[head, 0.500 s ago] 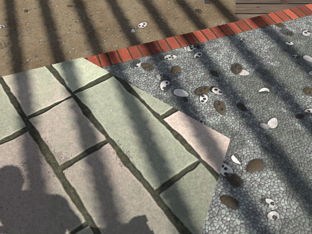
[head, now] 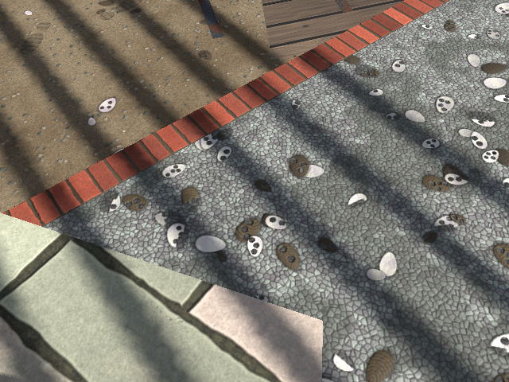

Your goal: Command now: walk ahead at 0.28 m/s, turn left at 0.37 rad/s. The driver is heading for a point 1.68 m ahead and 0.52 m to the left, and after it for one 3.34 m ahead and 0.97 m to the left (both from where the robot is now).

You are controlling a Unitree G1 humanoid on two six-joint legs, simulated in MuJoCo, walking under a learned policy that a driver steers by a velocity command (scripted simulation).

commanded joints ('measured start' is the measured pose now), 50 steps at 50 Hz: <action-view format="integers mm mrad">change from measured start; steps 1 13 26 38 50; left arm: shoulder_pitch -101 -119 -151 -170 -28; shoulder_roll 117 190 92 160 235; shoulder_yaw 36 62 39 55 119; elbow -68 -96 -140 -158 -164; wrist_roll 11 -29 -25 42 -66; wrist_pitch -23 98 67 41 113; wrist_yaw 34 104 53 34 65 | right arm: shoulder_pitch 136 56 -23 32 -75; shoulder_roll -72 -111 -204 -146 -80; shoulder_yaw -37 -50 -101 -62 -56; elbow -15 -135 -274 -275 -213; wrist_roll -10 -30 -31 -63 -21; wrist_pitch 19 31 81 80 41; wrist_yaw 0 98 -9 7 12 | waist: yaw -57 -29 21 -72 1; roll -83 -125 42 -260 -252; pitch -121 -162 -261 -181 -219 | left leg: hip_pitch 79 110 379 138 333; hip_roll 15 -108 -9 -221 -216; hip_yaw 36 230 -313 -184 -15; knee -87 -583 -868 -180 -810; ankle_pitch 156 178 490 -253 3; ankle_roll -13 110 275 9 12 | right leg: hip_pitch -27 274 -238 -12 189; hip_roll -293 -360 -26 -427 -200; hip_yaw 81 -74 250 780 705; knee -212 147 381 -203 -80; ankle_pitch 727 886 -162 139 232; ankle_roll -74 12 229 -143 -10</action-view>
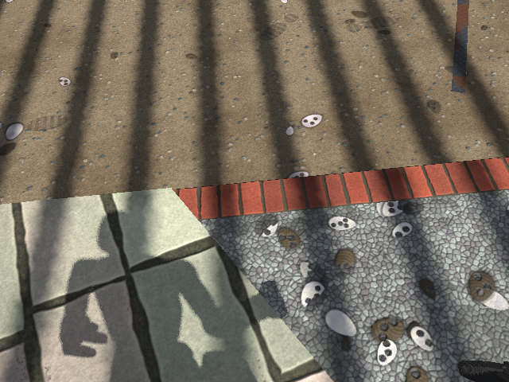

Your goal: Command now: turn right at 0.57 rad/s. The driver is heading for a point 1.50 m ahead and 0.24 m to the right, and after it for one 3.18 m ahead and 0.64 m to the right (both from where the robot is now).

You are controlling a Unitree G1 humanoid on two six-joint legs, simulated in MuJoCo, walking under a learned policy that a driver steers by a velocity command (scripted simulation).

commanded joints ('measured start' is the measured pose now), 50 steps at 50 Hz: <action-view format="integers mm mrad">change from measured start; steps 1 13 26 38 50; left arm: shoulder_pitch -72 -112 56 -112 -230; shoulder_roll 191 107 197 137 82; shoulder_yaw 62 24 28 11 18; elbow -95 -190 -189 -104 -161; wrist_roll -25 1 57 59 66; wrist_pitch -1 3 -16 -27 -33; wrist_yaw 18 -36 -20 34 -1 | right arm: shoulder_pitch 107 58 53 87 264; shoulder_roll -97 -148 -152 -119 -343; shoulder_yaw -46 -55 -34 -25 -100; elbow -14 -9 34 26 -55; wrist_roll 5 -34 6 -1 -45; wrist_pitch -26 0 -22 43 18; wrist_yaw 4 -26 24 5 22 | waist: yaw -84 -103 20 -29 -124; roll -215 123 -165 -128 330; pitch -191 -60 -351 -54 -189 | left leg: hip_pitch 85 265 -398 -325 247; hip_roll -2 341 177 207 481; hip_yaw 28 83 100 135 -466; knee -253 -214 719 413 -202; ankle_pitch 191 816 -224 33 885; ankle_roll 40 275 -1 -29 451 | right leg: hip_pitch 194 -382 379 189 -373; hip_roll -159 -159 -494 -439 -84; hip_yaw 299 -251 57 -219 -320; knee -75 542 -53 -206 755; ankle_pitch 156 -179 531 27 -573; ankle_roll -131 113 -361 -252 91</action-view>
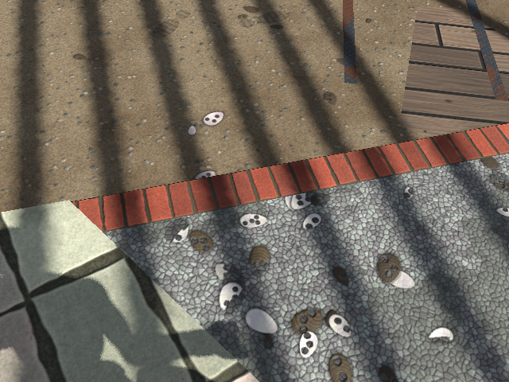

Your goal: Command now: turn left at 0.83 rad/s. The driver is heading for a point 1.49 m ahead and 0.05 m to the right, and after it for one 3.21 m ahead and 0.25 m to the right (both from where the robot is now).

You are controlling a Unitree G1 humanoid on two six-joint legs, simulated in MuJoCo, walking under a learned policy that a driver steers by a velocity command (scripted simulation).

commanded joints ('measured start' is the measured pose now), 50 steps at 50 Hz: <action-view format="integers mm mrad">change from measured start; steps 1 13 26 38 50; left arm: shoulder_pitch -146 -36 123 -45 -270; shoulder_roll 84 76 186 103 31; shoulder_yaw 17 5 22 11 -56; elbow -144 -58 -58 -206 -248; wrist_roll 12 -6 -26 61 35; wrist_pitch -25 -37 -51 -29 -14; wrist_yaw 2 1 -21 -64 -149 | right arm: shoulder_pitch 132 -46 -90 90 322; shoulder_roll -258 -182 -92 -109 -91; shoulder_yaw -70 -39 3 -13 21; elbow -73 -121 -98 -2 180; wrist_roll -34 4 -26 -74 -55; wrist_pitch -61 -31 -66 -129 -165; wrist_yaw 4 -53 -47 -14 -21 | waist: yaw -71 16 15 -49 -87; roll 212 168 -208 84 118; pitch -218 -194 -152 26 145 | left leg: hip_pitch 391 251 -36 422 434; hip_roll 338 131 -155 322 195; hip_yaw -589 -416 -111 -524 118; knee -307 -243 129 -509 -550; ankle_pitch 715 512 -220 -355 495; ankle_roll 344 164 -52 104 -1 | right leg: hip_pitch -432 -241 157 -687 -542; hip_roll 124 156 -110 98 87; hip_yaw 264 313 761 347 68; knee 508 66 -436 320 138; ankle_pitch -233 176 422 123 274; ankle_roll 32 58 -314 -60 -144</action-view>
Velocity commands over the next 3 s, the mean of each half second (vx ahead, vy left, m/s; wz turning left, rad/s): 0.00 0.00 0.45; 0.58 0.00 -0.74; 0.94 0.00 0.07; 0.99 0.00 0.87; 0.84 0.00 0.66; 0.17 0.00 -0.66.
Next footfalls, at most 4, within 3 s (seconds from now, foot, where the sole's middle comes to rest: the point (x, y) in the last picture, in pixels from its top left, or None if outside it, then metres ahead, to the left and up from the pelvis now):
0.42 right None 0.14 -0.12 -0.76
1.12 right None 0.43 -0.17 -0.76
1.58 left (310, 235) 0.86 -0.20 -0.76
1.96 right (357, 146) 1.23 -0.40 -0.76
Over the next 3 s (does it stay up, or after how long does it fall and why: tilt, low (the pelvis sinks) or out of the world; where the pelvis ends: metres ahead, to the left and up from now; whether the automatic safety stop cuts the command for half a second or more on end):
stays up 1.66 -0.05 -0.11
